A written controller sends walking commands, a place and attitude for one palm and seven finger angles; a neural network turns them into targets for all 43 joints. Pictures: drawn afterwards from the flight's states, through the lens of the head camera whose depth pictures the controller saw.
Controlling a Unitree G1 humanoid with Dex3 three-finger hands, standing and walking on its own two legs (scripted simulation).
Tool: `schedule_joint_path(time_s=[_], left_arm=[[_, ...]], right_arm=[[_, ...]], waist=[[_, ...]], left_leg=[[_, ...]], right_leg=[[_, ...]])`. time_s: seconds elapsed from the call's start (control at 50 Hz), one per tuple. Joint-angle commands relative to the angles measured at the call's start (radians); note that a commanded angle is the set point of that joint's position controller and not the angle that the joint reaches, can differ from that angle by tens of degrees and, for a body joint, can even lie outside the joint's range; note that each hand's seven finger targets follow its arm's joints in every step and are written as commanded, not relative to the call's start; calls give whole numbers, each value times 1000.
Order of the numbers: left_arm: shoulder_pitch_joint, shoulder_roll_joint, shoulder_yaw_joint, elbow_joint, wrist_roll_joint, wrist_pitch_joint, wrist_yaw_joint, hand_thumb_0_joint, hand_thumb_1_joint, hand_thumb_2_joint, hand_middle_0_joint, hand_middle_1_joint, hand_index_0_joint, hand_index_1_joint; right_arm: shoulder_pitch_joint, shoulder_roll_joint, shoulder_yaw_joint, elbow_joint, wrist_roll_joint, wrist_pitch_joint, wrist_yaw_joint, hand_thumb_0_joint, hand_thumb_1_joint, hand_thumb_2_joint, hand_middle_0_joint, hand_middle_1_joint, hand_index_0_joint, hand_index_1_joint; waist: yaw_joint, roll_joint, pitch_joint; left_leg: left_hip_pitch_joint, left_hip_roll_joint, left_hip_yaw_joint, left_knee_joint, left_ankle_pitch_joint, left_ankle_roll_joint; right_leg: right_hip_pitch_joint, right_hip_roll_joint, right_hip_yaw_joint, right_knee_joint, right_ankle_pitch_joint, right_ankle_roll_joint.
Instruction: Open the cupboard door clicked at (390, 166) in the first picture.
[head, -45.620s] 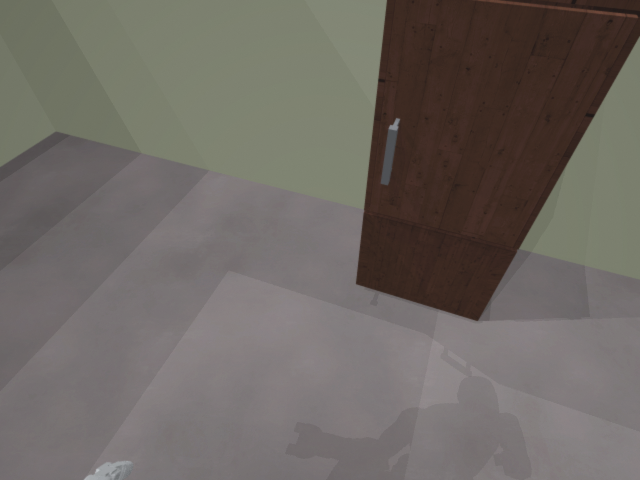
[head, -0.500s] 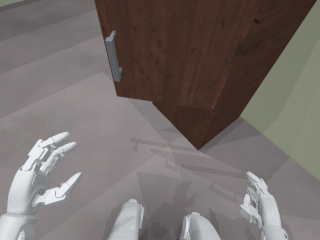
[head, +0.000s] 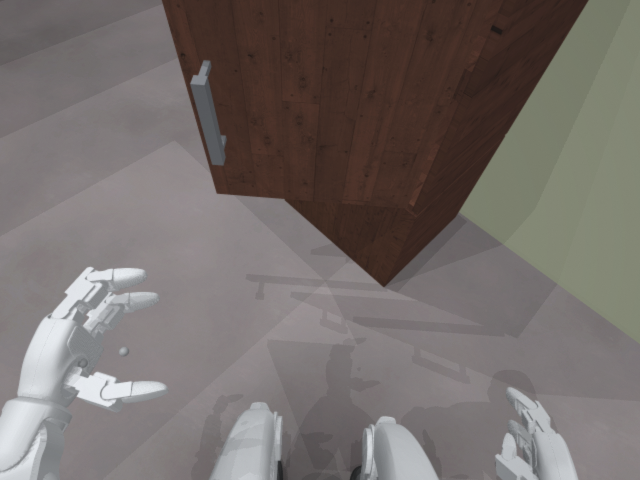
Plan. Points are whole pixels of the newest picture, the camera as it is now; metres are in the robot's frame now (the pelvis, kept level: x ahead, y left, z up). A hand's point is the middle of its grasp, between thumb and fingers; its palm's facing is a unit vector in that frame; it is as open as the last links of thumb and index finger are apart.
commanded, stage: raise the hand with hooked fingers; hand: left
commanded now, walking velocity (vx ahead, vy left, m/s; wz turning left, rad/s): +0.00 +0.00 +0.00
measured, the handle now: (212, 116) +0.64 +0.22 +0.02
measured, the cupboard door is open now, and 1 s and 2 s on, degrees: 42 42 42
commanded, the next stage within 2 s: move the hooked fingers beside the handle in 1.02 s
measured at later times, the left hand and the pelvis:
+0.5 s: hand (82, 312) +0.28 +0.28 +0.05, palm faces -0.01 -1.00 -0.07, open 14.0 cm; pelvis +0.01 +0.01 +0.00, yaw +0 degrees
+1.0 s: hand (111, 309) +0.29 +0.25 +0.04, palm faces -0.02 -1.00 -0.05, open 14.0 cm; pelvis +0.01 -0.01 +0.00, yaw +0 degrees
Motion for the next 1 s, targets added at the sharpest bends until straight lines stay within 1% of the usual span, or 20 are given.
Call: schedule_joint_path(time_s=[0.0, 0.06, 0.1, 0.12, 0.16, 0.22, 0.26, 0.3, 0.36, 0.44, 0.5, 0.52, 0.58, 0.62, 0.64, 0.7, 0.76, 0.82, 0.92, 0.98], left_arm=[[-52, 228, 158, -287, -43, -69, 53, 0, -383, 350, -292, -1125, -292, -1125], [-56, 199, 134, -225, -28, -35, 69, 0, -453, 320, -297, -1170, -297, -1170], [-66, 184, 105, -187, -13, -10, 58, 0, -500, 300, -300, -1200, -300, -1200], [-76, 175, 91, -164, -9, 2, 47, 0, -500, 300, -300, -1200, -300, -1200], [-136, 186, 79, -160, -7, 17, 18, 0, -500, 300, -300, -1200, -300, -1200], [-212, 230, 105, -162, -8, 16, -6, 0, -500, 300, -300, -1200, -300, -1200], [-255, 265, 139, -179, -21, -4, -14, 0, -500, 300, -300, -1200, -300, -1200], [-252, 292, 176, -173, -31, -20, -18, 0, -500, 300, -300, -1200, -300, -1200], [-252, 306, 193, -138, -37, -28, -26, 0, -500, 300, -300, -1200, -300, -1200], [-270, 312, 188, -71, -36, 10, -53, 0, -500, 300, -300, -1200, -300, -1200], [-279, 337, 214, -38, -51, 31, -77, 0, -500, 300, -300, -1200, -300, -1200], [-264, 317, 200, -41, -59, 32, -84, 0, -500, 300, -300, -1200, -300, -1200], [-265, 334, 212, -86, -70, 14, -84, 0, -500, 300, -300, -1200, -300, -1200], [-253, 326, 210, -90, -70, 2, -72, 0, -500, 300, -300, -1200, -300, -1200], [-246, 326, 214, -86, -68, -3, -64, 0, -500, 300, -300, -1200, -300, -1200], [-253, 332, 221, -54, -64, -7, -50, 0, -500, 300, -300, -1200, -300, -1200], [-265, 337, 225, -53, -65, -10, -45, 0, -500, 300, -300, -1200, -300, -1200], [-268, 333, 216, -63, -62, -12, -50, 0, -500, 300, -300, -1200, -300, -1200], [-277, 330, 204, -64, -59, -18, -57, 0, -500, 300, -300, -1200, -300, -1200], [-277, 332, 217, -29, -62, -9, -57, 0, -500, 300, -300, -1200, -300, -1200]], right_arm=[[-25, -133, -50, -157, -7, -53, 7, 0, -900, -900, 200, 300, 200, 300], [-21, -134, -45, -162, -12, -35, 17, 0, -900, -900, 200, 300, 200, 300], [-17, -144, -44, -166, -9, -22, 22, 0, -900, -900, 200, 300, 200, 300], [-13, -147, -44, -171, -6, -18, 21, 0, -900, -900, 200, 300, 200, 300], [-2, -156, -39, -182, -3, -16, 16, 0, -900, -900, 200, 300, 200, 300], [-2, -163, -35, -184, -3, -14, 11, 0, -900, -900, 200, 300, 200, 300], [1, -162, -33, -182, -7, -20, 5, 0, -900, -900, 200, 300, 200, 300], [-1, -159, -31, -178, -10, -20, 6, 0, -900, -900, 200, 300, 200, 300], [2, -158, -29, -169, -12, -20, 7, 0, -900, -900, 200, 300, 200, 300], [-1, -165, -29, -167, -4, -7, 7, 0, -900, -900, 200, 300, 200, 300], [9, -169, -30, -167, -1, -4, 4, 0, -900, -900, 200, 300, 200, 300], [10, -166, -32, -171, 2, -5, 5, 0, -900, -900, 200, 300, 200, 300], [13, -164, -33, -172, -1, -13, 10, 0, -900, -900, 200, 300, 200, 300], [12, -161, -34, -169, -1, -14, 13, 0, -900, -900, 200, 300, 200, 300], [15, -160, -37, -166, -2, -14, 13, 0, -900, -900, 200, 300, 200, 300], [15, -159, -33, -165, -1, -6, 15, 0, -900, -900, 200, 300, 200, 300], [19, -158, -34, -170, 0, -3, 11, 0, -900, -900, 200, 300, 200, 300], [17, -154, -33, -170, 3, 3, 10, 0, -900, -900, 200, 300, 200, 300], [15, -152, -31, -167, 4, 5, 6, 0, -900, -900, 200, 300, 200, 300], [13, -150, -27, -165, 2, 8, 4, 0, -900, -900, 200, 300, 200, 300]], waist=[[48, 128, -339], [31, 139, -280], [17, 129, -260], [6, 100, -242], [-4, 110, -241], [-3, 95, -264], [3, 108, -291], [20, 124, -330], [25, 132, -333], [18, 130, -314], [19, 98, -342], [19, 78, -343], [30, 102, -388], [26, 97, -371], [22, 69, -358], [20, 78, -320], [14, 57, -320], [12, 56, -339], [7, 73, -326], [7, 41, -317]], left_leg=[[366, -28, -85, -264, 265, -16], [352, -24, -101, -275, 259, -30], [347, -21, -106, -282, 226, -35], [333, -22, -104, -283, 199, -30], [329, -23, -108, -277, 193, -31], [347, -22, -119, -283, 165, -33], [356, -26, -117, -262, 211, -35], [381, -26, -113, -257, 243, -40], [369, -26, -106, -236, 294, -40], [328, -28, -90, -241, 228, -26], [302, -30, -73, -217, 261, -13], [296, -31, -67, -210, 267, -8], [308, -30, -59, -197, 306, -7], [293, -30, -57, -193, 303, -4], [282, -30, -54, -189, 299, -2], [239, -32, -46, -190, 249, -1], [211, -32, -39, -176, 226, 6], [205, -33, -29, -169, 224, 9], [203, -31, -28, -164, 225, 9], [170, -31, -24, -149, 217, 10]], right_leg=[[111, 38, -4, -166, 159, -28], [72, 44, -21, -156, 153, -29], [51, 42, -23, -162, 140, -24], [48, 43, -23, -171, 133, -22], [40, 48, -20, -168, 131, -26], [36, 47, -19, -171, 115, -26], [39, 51, -14, -161, 131, -32], [48, 48, -11, -160, 140, -33], [48, 51, -11, -151, 160, -37], [53, 44, -3, -169, 138, -30], [91, 44, 7, -175, 169, -28], [104, 44, 13, -182, 178, -26], [124, 45, 20, -177, 204, -28], [123, 44, 23, -175, 204, -26], [126, 44, 25, -178, 206, -24], [124, 44, 35, -184, 164, -24], [139, 44, 53, -194, 144, -22], [169, 37, 74, -206, 150, -16], [159, 38, 77, -204, 156, -17], [174, 37, 93, -209, 147, -14]])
